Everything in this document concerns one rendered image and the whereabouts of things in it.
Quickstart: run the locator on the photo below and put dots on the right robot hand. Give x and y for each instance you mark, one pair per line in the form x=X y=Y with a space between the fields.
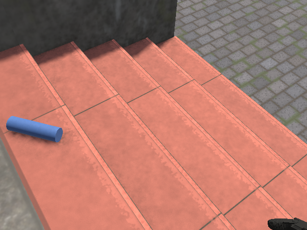
x=287 y=224

